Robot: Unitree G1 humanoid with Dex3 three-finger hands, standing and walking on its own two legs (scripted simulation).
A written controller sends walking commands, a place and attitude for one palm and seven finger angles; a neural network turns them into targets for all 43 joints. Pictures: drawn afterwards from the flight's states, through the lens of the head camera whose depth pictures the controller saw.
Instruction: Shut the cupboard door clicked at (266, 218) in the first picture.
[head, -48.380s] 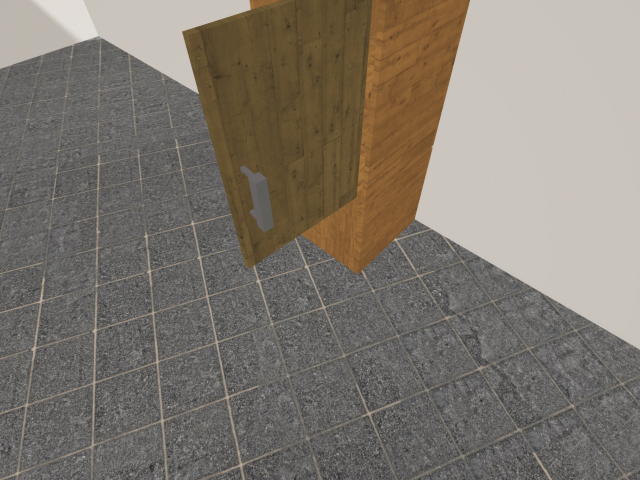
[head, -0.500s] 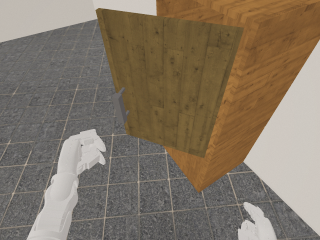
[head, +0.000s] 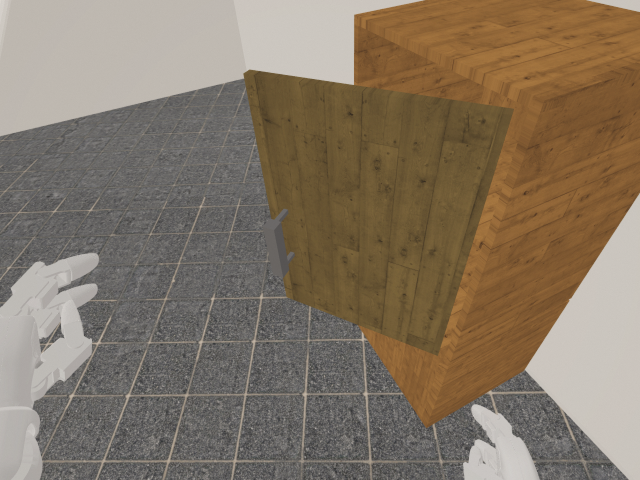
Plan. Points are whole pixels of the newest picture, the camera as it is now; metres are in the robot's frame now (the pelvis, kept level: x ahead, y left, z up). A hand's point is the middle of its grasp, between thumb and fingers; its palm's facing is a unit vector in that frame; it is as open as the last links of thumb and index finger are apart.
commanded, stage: draw the hand back to the body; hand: left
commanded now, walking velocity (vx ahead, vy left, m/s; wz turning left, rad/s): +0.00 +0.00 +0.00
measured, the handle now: (282, 242) +0.59 +0.18 -0.10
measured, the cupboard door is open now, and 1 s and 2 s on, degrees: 37 37 37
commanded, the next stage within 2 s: step back with the hand held close in 0.40 s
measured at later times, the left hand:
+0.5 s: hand (74, 353) +0.18 +0.26 +0.16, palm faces +0.44 -0.79 -0.42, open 7.4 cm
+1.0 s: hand (28, 374) +0.15 +0.29 +0.16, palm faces +0.37 -0.78 -0.51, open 7.4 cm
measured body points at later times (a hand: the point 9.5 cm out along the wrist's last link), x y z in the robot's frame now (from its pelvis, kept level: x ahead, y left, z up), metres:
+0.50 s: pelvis -0.01 -0.01 +0.00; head -0.04 -0.04 +0.45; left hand +0.15 +0.29 +0.19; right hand +0.17 -0.23 -0.09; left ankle -0.02 +0.12 -0.74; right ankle -0.04 -0.11 -0.74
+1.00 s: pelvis -0.05 +0.03 -0.01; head -0.04 +0.02 +0.44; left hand +0.13 +0.33 +0.19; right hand +0.13 -0.22 -0.08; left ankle -0.02 +0.12 -0.74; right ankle -0.04 -0.11 -0.74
